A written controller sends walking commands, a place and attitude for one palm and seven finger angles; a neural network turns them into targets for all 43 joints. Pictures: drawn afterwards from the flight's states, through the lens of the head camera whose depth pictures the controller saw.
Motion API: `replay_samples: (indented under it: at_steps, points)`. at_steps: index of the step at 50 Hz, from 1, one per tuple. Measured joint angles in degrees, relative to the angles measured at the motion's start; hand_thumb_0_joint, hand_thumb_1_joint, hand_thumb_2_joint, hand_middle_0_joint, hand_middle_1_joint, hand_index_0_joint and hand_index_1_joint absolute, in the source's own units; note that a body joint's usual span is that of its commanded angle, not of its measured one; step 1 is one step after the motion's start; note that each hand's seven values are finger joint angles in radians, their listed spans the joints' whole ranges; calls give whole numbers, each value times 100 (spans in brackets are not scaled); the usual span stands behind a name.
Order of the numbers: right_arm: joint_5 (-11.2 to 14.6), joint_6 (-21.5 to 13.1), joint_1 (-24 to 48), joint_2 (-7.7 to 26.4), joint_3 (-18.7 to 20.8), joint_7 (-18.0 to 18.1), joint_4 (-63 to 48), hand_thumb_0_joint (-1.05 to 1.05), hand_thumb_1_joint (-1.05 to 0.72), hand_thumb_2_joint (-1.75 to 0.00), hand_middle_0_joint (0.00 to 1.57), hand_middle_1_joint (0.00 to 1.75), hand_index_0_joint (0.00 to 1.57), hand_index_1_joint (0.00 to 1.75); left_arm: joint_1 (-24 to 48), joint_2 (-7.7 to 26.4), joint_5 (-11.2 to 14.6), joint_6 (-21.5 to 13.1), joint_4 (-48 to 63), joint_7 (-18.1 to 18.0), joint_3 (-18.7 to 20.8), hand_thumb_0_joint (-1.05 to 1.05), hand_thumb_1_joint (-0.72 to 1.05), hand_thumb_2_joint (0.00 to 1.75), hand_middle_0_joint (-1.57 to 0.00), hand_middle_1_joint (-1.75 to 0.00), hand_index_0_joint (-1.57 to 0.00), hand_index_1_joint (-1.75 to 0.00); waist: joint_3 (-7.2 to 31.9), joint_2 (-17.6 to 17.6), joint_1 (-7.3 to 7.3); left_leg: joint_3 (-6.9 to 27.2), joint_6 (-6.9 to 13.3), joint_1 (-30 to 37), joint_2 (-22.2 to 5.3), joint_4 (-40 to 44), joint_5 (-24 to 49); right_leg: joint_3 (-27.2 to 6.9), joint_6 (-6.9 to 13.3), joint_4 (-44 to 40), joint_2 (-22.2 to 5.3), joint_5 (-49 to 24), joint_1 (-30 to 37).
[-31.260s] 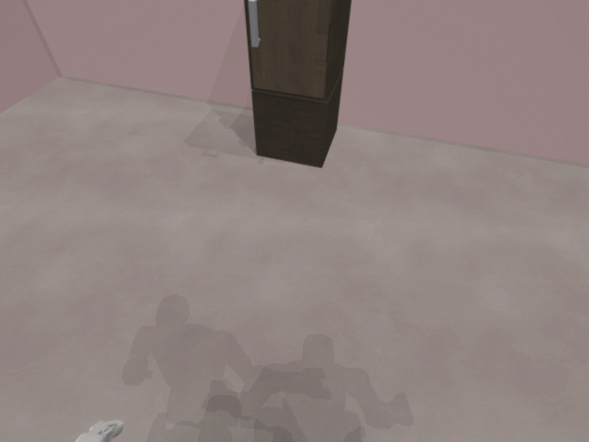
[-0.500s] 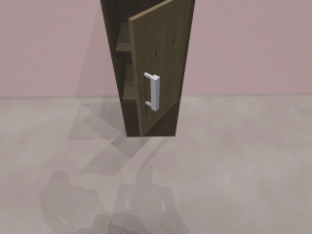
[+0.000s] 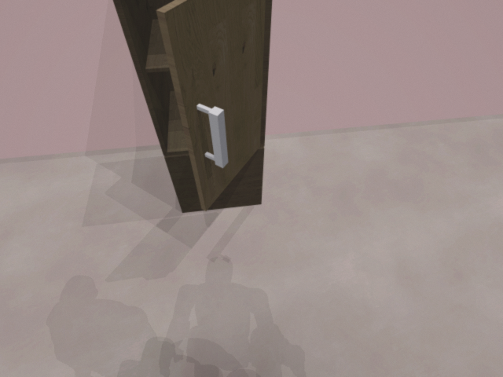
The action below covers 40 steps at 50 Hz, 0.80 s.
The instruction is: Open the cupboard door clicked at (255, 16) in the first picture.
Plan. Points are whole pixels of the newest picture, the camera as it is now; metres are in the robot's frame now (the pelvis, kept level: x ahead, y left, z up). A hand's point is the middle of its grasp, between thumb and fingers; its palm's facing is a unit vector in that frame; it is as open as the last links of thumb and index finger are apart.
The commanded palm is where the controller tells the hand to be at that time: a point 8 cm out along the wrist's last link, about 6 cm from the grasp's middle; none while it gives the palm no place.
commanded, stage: walk to a spot facing it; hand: left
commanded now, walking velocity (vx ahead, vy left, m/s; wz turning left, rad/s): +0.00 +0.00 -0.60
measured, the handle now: (212, 136) +0.63 +0.14 -0.04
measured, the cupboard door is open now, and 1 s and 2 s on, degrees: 51 51 51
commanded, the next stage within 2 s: none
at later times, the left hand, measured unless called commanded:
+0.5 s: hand out of the picture +0.10 +0.14 -0.15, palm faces -0.18 -0.94 -0.27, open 7.4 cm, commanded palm none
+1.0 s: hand (193, 307) +0.26 +0.14 -0.16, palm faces -0.52 -0.82 -0.24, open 7.4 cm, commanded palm none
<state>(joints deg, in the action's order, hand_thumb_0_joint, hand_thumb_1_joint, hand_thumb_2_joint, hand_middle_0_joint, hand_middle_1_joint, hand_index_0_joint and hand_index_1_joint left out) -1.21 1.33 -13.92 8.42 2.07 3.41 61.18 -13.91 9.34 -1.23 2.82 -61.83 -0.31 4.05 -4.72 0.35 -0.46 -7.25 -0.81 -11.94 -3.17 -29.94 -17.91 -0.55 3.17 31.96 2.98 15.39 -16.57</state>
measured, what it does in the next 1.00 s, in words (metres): steps on the spot, turning right: left foot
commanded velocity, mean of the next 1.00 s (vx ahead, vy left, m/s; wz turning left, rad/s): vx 0.01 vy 0.00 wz -0.60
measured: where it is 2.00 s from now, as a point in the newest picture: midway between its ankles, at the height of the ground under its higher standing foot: (334, 365)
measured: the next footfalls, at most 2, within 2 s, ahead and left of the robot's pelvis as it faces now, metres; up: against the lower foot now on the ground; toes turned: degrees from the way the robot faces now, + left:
left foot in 0.76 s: +0.14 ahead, +0.09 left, +0.00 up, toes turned -27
right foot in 1.16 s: +0.02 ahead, -0.15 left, +0.00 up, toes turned -46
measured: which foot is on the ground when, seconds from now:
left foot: down 0.00-0.18, up 0.20-0.74, down 0.76-1.00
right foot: down 0.00-0.76, up 0.78-1.00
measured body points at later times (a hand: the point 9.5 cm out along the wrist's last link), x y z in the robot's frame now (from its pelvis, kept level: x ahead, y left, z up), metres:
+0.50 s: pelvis +0.02 -0.05 +0.01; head +0.08 -0.08 +0.45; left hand +0.11 +0.19 -0.13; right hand +0.10 -0.32 -0.14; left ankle +0.05 +0.13 -0.65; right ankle -0.01 -0.11 -0.73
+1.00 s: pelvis +0.06 -0.01 +0.01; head +0.14 -0.02 +0.45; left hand +0.29 +0.18 -0.14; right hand -0.02 -0.25 -0.12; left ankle +0.11 +0.11 -0.73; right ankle -0.03 -0.12 -0.66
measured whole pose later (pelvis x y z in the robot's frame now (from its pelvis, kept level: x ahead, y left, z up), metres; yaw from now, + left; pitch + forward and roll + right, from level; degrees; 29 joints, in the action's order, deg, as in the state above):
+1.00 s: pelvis +0.06 -0.01 +0.01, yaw -34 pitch +2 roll -2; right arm -1.8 0.6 -13.1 11.1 0.7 2.6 50.3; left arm -9.2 16.8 -1.5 3.5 -51.0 1.8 5.9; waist -6.7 1.1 -1.2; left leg -5.8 -0.6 -12.6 -5.6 -28.2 -17.3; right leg 0.3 -2.9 58.6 -0.9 25.1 -28.9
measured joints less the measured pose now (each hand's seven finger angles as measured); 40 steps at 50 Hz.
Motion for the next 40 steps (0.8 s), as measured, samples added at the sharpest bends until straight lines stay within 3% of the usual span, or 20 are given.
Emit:
replay_samples:
  at_steps: [5,7,9,12,14,17,25,30,34,37,38,40]
  points:
    - [-64,-25,32,173,65,4,-217,1,-90,-90,20,30,20,30,221,149,-29,87,284,72,118,1,91,89,-20,-30,-20,-30,-133,-49,-41,-283,-52,12,-98,-161,-121,134,-152,1472,-176,1018,-488]
    - [-85,-10,55,269,80,-10,-283,1,-90,-90,20,30,20,30,290,174,-22,55,410,99,132,1,91,89,-19,-30,-20,-30,-170,-180,-56,-346,-139,12,-223,-269,-190,223,-178,1324,-258,988,-391]
    - [-47,40,86,336,101,-43,-355,1,-90,-90,20,30,20,30,273,242,-41,-67,564,108,138,1,91,89,-19,-30,-20,-30,-135,-239,-88,-374,-197,-188,-368,-723,-390,207,-132,665,-279,369,-178]
    - [23,187,364,429,161,-91,-425,1,-91,-90,20,30,20,30,337,254,-22,-160,633,15,115,1,91,89,-19,-30,-20,-30,-260,-305,-74,256,-169,-853,-229,-2374,-1160,164,105,688,-96,509,-183]
    - [34,216,544,453,181,-121,-505,1,-91,-90,20,30,20,30,307,243,-18,-138,677,-40,108,1,91,89,-19,-30,-20,-30,-278,-228,-102,434,-182,-1204,-99,-3089,-1035,29,174,407,-33,386,-101]
    - [42,182,792,476,181,-141,-683,1,-91,-90,20,30,20,30,210,206,-7,-145,700,-71,69,1,91,89,-20,-30,-20,-30,-266,-110,-138,578,-245,-1503,6,-3381,-724,-237,204,-59,46,82,23]
    - [78,163,1205,475,154,-108,-957,1,-91,-90,20,30,20,30,-67,60,-5,-149,765,-64,2,1,90,89,-20,-30,-20,-30,-145,-74,-230,930,-341,-1696,100,-3058,-381,-759,197,-563,310,-185,272]
    - [100,162,1284,388,122,-117,-1056,1,-91,-90,20,30,20,30,-171,90,-35,-131,829,-51,7,1,90,89,-20,-30,-20,-30,-120,29,-303,976,-323,-1648,203,-2651,-482,-1037,161,-580,427,-172,316]
    - [135,103,1260,295,86,-127,-1142,1,-91,-90,20,30,20,30,-207,190,-55,-98,856,-47,42,1,90,89,-20,-30,-21,-30,-98,156,-336,968,-262,-1388,321,-1883,-562,-1294,66,-498,482,-109,270]
    - [155,-5,1119,246,31,-123,-1220,1,-91,-90,20,30,20,30,-223,302,-25,-50,862,-42,84,1,90,89,-20,-30,-20,-30,-21,215,-268,976,-194,-878,351,-675,-46,-1444,-55,-249,560,55,156]
    - [139,-63,1005,295,2,-124,-1277,1,-91,-90,20,30,20,30,-269,311,2,-36,886,-32,92,1,90,89,-20,-30,-20,-30,81,95,-226,1054,-78,-641,218,-162,142,-1400,-95,-30,689,184,31]
    - [74,-121,880,232,-21,-83,-1247,1,-90,-90,20,30,20,30,-95,472,15,2,839,-3,129,1,90,89,-20,-30,-20,-30,25,247,-189,929,54,-633,269,-256,-36,-1037,-266,1038,522,1061,-366]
